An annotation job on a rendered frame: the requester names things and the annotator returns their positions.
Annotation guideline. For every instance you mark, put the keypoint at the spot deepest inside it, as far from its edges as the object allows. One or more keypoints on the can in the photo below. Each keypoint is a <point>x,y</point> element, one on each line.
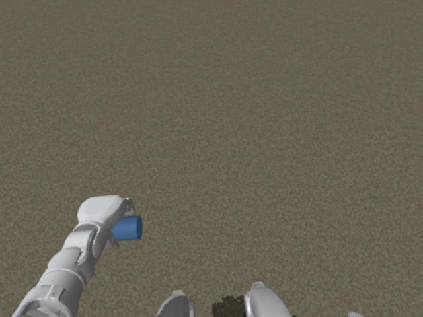
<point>128,228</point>

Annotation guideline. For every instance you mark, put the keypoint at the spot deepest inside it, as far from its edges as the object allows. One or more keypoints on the left robot hand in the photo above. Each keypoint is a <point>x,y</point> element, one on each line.
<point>107,210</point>

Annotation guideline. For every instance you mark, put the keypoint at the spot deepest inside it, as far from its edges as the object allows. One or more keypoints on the left robot arm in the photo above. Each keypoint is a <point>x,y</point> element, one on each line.
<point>60,287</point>

